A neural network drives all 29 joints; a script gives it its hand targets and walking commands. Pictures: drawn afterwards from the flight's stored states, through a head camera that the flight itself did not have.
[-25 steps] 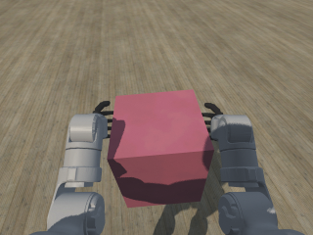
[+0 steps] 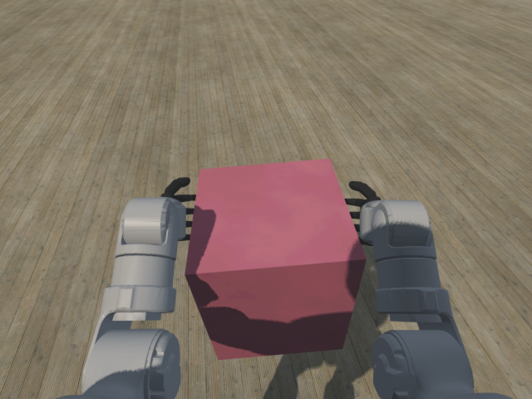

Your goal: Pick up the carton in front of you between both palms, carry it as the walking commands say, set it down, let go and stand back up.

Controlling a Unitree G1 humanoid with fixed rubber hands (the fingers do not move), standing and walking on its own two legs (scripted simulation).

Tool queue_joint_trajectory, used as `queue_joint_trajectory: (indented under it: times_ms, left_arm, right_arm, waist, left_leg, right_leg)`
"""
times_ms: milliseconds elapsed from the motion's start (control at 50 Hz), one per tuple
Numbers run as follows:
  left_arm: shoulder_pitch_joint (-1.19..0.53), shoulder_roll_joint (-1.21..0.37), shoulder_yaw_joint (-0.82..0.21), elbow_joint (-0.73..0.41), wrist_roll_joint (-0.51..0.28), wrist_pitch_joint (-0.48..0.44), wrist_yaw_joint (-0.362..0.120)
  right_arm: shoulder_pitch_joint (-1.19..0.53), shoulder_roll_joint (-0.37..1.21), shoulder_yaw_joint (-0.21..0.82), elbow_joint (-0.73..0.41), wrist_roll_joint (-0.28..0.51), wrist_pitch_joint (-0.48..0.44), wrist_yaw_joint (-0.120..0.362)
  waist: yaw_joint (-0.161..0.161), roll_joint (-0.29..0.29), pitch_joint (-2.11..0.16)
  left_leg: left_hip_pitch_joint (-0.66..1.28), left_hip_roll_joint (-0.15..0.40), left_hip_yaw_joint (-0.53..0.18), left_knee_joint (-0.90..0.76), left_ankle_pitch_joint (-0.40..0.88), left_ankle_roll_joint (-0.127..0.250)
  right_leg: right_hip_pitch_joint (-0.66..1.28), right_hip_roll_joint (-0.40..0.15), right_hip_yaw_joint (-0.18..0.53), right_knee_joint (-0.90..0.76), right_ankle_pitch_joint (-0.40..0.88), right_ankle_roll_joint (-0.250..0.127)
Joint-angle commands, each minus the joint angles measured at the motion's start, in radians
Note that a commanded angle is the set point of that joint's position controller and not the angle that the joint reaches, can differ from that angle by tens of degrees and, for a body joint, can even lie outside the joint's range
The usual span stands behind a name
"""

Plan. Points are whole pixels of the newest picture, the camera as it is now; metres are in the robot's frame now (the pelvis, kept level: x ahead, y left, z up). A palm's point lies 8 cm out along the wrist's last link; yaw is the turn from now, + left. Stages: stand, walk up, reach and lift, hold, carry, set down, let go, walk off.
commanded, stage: carry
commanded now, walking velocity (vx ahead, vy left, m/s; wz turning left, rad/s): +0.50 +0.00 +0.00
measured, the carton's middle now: (272, 261) +0.33 +0.00 +0.05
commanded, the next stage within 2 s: none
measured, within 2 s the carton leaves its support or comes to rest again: neither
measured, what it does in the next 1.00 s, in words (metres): walks ahead: right foot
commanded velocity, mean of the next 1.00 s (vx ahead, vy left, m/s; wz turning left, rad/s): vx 0.50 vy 0.00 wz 0.00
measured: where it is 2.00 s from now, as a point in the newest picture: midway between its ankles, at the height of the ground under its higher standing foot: (257, 223)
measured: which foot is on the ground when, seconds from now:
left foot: down 0.00-0.52, up 0.54-1.00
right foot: down 0.00-0.12, up 0.14-0.50, down 0.52-1.00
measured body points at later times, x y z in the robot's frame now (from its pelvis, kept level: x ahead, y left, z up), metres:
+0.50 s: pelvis +0.20 +0.00 -0.01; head +0.22 +0.00 +0.44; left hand +0.57 +0.14 +0.11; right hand +0.56 -0.16 +0.11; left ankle +0.02 +0.09 -0.72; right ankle +0.34 -0.09 -0.72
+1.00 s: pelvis +0.51 +0.01 +0.01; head +0.51 +0.00 +0.46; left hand +0.80 +0.17 +0.10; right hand +0.81 -0.14 +0.10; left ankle +0.65 +0.12 -0.71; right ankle +0.34 -0.08 -0.73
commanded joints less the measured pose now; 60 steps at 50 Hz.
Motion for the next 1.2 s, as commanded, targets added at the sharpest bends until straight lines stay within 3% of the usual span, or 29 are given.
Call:
queue_joint_trajectory:
  times_ms: [0,40,80,100,120,140,180,200,240,320,420,460,480,500,520,540,560,600,660,800,900,960,1000,1020,1040,1060,1080,1120,1180]
  left_arm:
    - [-0.716,-1.132,-0.519,-0.086,-0.450,-0.024,-0.246]
    - [-0.723,-1.129,-0.524,-0.096,-0.450,-0.029,-0.241]
    - [-0.732,-1.141,-0.537,-0.112,-0.464,-0.032,-0.238]
    - [-0.741,-1.156,-0.543,-0.124,-0.473,-0.032,-0.238]
    - [-0.756,-1.160,-0.546,-0.122,-0.480,-0.028,-0.240]
    - [-0.775,-1.165,-0.551,-0.126,-0.482,-0.031,-0.239]
    - [-0.758,-1.163,-0.544,-0.137,-0.481,-0.035,-0.232]
    - [-0.742,-1.154,-0.541,-0.155,-0.480,-0.034,-0.226]
    - [-0.725,-1.140,-0.538,-0.181,-0.471,-0.025,-0.212]
    - [-0.681,-1.118,-0.544,-0.205,-0.436,-0.012,-0.195]
    - [-0.673,-1.108,-0.571,-0.221,-0.412,-0.013,-0.194]
    - [-0.667,-1.108,-0.582,-0.210,-0.417,-0.014,-0.200]
    - [-0.658,-1.112,-0.586,-0.205,-0.418,-0.017,-0.205]
    - [-0.628,-1.114,-0.578,-0.194,-0.416,-0.021,-0.214]
    - [-0.625,-1.089,-0.566,-0.188,-0.407,-0.025,-0.220]
    - [-0.588,-1.118,-0.571,-0.155,-0.411,-0.028,-0.225]
    - [-0.591,-1.133,-0.577,-0.194,-0.414,-0.036,-0.232]
    - [-0.638,-1.185,-0.612,-0.283,-0.443,-0.044,-0.244]
    - [-0.612,-1.212,-0.656,-0.380,-0.469,-0.046,-0.257]
    - [-0.348,-1.152,-0.732,-0.504,-0.457,-0.040,-0.305]
    - [-0.100,-1.070,-0.745,-0.558,-0.387,-0.022,-0.312]
    - [0.012,-1.060,-0.745,-0.569,-0.372,-0.004,-0.311]
    - [0.002,-1.030,-0.749,-0.596,-0.383,0.012,-0.312]
    - [-0.013,-1.009,-0.753,-0.603,-0.384,0.019,-0.311]
    - [-0.048,-1.015,-0.768,-0.624,-0.400,0.034,-0.309]
    - [-0.057,-1.003,-0.773,-0.629,-0.403,0.039,-0.311]
    - [-0.082,-1.026,-0.781,-0.617,-0.408,0.038,-0.310]
    - [-0.077,-1.061,-0.784,-0.603,-0.410,0.023,-0.311]
    - [-0.012,-1.107,-0.786,-0.553,-0.398,0.006,-0.303]
  right_arm:
    - [-0.745,1.108,0.513,-0.070,0.417,-0.051,0.247]
    - [-0.736,1.112,0.512,-0.056,0.418,-0.056,0.250]
    - [-0.737,1.109,0.503,-0.056,0.416,-0.060,0.249]
    - [-0.729,1.096,0.495,-0.052,0.409,-0.061,0.246]
    - [-0.695,1.089,0.483,-0.038,0.399,-0.063,0.242]
    - [-0.714,1.094,0.486,-0.061,0.402,-0.064,0.240]
    - [-0.782,1.112,0.527,-0.149,0.434,-0.065,0.235]
    - [-0.818,1.123,0.552,-0.198,0.458,-0.065,0.232]
    - [-0.837,1.137,0.578,-0.249,0.487,-0.063,0.230]
    - [-0.783,1.141,0.589,-0.246,0.491,-0.051,0.242]
    - [-0.750,1.153,0.612,-0.212,0.489,-0.053,0.263]
    - [-0.730,1.148,0.612,-0.202,0.477,-0.057,0.263]
    - [-0.707,1.148,0.614,-0.196,0.470,-0.059,0.262]
    - [-0.715,1.141,0.618,-0.196,0.462,-0.063,0.261]
    - [-0.697,1.166,0.624,-0.190,0.454,-0.060,0.263]
    - [-0.695,1.143,0.611,-0.194,0.444,-0.059,0.261]
    - [-0.703,1.167,0.628,-0.211,0.448,-0.064,0.260]
    - [-0.707,1.191,0.642,-0.262,0.445,-0.076,0.254]
    - [-0.592,1.206,0.665,-0.302,0.410,-0.086,0.238]
    - [-0.297,1.156,0.736,-0.421,0.312,-0.101,0.218]
    - [-0.098,1.099,0.786,-0.513,0.302,-0.068,0.245]
    - [-0.021,1.093,0.789,-0.539,0.335,-0.041,0.273]
    - [-0.015,1.063,0.784,-0.553,0.354,-0.028,0.285]
    - [-0.013,1.045,0.779,-0.561,0.357,-0.021,0.290]
    - [-0.023,1.021,0.763,-0.539,0.341,-0.019,0.292]
    - [-0.001,1.042,0.764,-0.521,0.351,-0.019,0.294]
    - [-0.022,1.057,0.764,-0.544,0.363,-0.019,0.296]
    - [-0.048,1.101,0.774,-0.550,0.378,-0.024,0.303]
    - [-0.030,1.112,0.778,-0.542,0.390,-0.030,0.314]
  waist:
    - [0.031,-0.126,-0.155]
    - [0.030,-0.105,-0.169]
    - [-0.003,-0.048,-0.214]
    - [-0.031,0.103,-0.211]
    - [-0.068,0.266,-0.184]
    - [-0.085,0.231,-0.144]
    - [-0.090,0.069,-0.208]
    - [-0.082,0.043,-0.246]
    - [-0.070,0.085,-0.254]
    - [-0.077,0.108,-0.208]
    - [-0.062,0.164,-0.182]
    - [-0.034,0.174,-0.256]
    - [0.003,0.143,-0.338]
    - [0.044,0.074,-0.419]
    - [-0.001,-0.173,-0.504]
    - [0.028,-0.226,-0.487]
    - [0.020,-0.202,-0.430]
    - [0.012,-0.045,-0.348]
    - [0.014,-0.079,-0.353]
    - [0.014,-0.128,-0.273]
    - [0.020,-0.151,-0.158]
    - [0.015,-0.167,-0.118]
    - [-0.011,-0.126,-0.189]
    - [-0.029,-0.051,-0.254]
    - [-0.030,0.184,-0.355]
    - [-0.030,0.287,-0.305]
    - [-0.026,0.212,-0.264]
    - [-0.018,0.041,-0.218]
    - [-0.012,0.096,-0.192]
  left_leg:
    - [-0.218,0.034,0.029,0.058,-0.043,0.007]
    - [-0.133,0.036,0.045,-0.014,-0.025,0.004]
    - [0.113,0.062,-0.020,-0.131,-0.030,0.023]
    - [0.262,0.189,-0.250,-0.254,-0.115,0.067]
    - [0.433,0.370,-0.540,-0.331,-0.037,0.142]
    - [0.537,0.406,-0.619,-0.309,0.127,0.196]
    - [0.615,0.381,-0.532,-0.221,0.349,0.205]
    - [0.624,0.354,-0.467,-0.205,0.383,0.181]
    - [0.597,0.301,-0.362,-0.220,0.397,0.145]
    - [0.517,0.254,-0.236,-0.258,0.559,0.133]
    - [0.427,0.222,-0.074,-0.276,0.835,0.064]
    - [0.424,0.204,0.005,-0.113,1.062,0.016]
    - [0.345,0.180,0.053,0.058,1.014,-0.018]
    - [0.149,0.168,0.037,0.249,0.704,-0.039]
    - [-0.148,0.050,0.026,0.468,-0.004,-0.075]
    - [-0.305,0.001,-0.042,0.633,-0.112,-0.067]
    - [-0.361,0.060,-0.067,0.670,-0.068,-0.053]
    - [-0.331,0.122,-0.054,0.564,0.027,-0.063]
    - [-0.258,0.127,-0.007,0.407,0.062,-0.084]
    - [-0.362,0.110,0.082,0.119,0.220,-0.107]
    - [-0.305,0.077,0.149,-0.084,0.348,-0.079]
    - [-0.122,0.052,0.195,-0.177,0.388,-0.054]
    - [0.192,0.001,0.250,-0.238,0.327,-0.045]
    - [0.416,0.134,0.091,-0.227,0.220,-0.027]
    - [0.657,0.434,-0.390,-0.277,0.067,0.127]
    - [0.654,0.487,-0.607,-0.425,0.120,0.184]
    - [0.602,0.474,-0.485,-0.409,0.188,0.171]
    - [0.424,0.413,-0.294,-0.416,0.268,0.096]
    - [0.312,0.346,-0.114,-0.486,0.157,0.043]
  right_leg:
    - [0.208,-0.318,0.460,-0.269,-0.396,-0.155]
    - [0.154,-0.303,0.408,-0.223,-0.292,-0.148]
    - [-0.005,-0.215,0.237,-0.096,-0.186,-0.081]
    - [-0.174,-0.113,0.088,0.121,-0.146,-0.021]
    - [-0.422,-0.016,-0.023,0.304,-0.192,0.024]
    - [-0.596,-0.014,-0.004,0.411,-0.289,0.024]
    - [-0.667,-0.056,0.035,0.568,-0.246,0.010]
    - [-0.657,-0.068,0.044,0.580,-0.197,0.009]
    - [-0.625,-0.069,0.026,0.555,-0.115,0.023]
    - [-0.552,-0.059,-0.012,0.373,0.032,0.042]
    - [-0.241,-0.003,-0.101,0.001,0.219,0.013]
    - [-0.009,0.053,-0.160,-0.098,0.269,-0.014]
    - [0.224,0.054,-0.177,-0.156,0.298,-0.025]
    - [0.484,-0.084,-0.020,-0.146,0.219,-0.039]
    - [0.726,-0.425,0.487,-0.156,0.243,-0.147]
    - [0.742,-0.444,0.671,-0.250,0.169,-0.225]
    - [0.693,-0.421,0.595,-0.266,0.182,-0.203]
    - [0.532,-0.363,0.398,-0.296,0.285,-0.138]
    - [0.474,-0.316,0.242,-0.335,0.395,-0.104]
    - [0.594,-0.259,0.093,-0.344,0.608,-0.078]
    - [0.576,-0.238,0.009,-0.338,0.709,-0.060]
    - [0.501,-0.234,-0.043,-0.276,0.843,-0.029]
    - [0.368,-0.196,-0.114,-0.032,0.829,0.012]
    - [0.185,-0.179,-0.101,0.165,0.541,0.041]
    - [-0.122,-0.070,-0.071,0.492,0.231,0.080]
    - [-0.337,0.016,0.019,0.652,-0.160,0.070]
    - [-0.379,-0.065,0.076,0.733,-0.152,0.041]
    - [-0.327,-0.148,0.090,0.643,-0.034,0.024]
    - [-0.267,-0.156,0.035,0.483,0.075,0.051]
